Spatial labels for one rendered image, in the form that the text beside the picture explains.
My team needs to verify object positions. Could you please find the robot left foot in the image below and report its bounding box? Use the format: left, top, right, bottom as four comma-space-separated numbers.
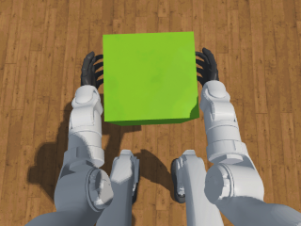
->
132, 166, 140, 204

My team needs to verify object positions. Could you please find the robot left hand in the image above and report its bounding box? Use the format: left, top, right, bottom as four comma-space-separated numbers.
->
80, 51, 103, 90

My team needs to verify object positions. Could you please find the robot left upper arm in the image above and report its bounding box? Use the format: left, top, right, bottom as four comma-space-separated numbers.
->
24, 168, 114, 226

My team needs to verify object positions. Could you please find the carton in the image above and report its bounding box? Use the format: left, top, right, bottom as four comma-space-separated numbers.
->
103, 31, 199, 126

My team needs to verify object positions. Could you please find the robot right hand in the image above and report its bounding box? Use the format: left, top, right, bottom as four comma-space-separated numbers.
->
195, 47, 219, 87

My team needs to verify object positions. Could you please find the robot right upper arm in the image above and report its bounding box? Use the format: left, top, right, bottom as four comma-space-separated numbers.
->
204, 163, 301, 226

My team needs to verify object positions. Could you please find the right robot forearm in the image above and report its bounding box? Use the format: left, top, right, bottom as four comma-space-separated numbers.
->
199, 80, 257, 171

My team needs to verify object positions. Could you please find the robot right shin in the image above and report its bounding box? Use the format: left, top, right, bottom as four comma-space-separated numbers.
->
177, 150, 205, 195

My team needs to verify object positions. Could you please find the left robot forearm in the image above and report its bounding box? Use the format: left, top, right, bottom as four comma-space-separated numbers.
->
54, 85, 104, 201

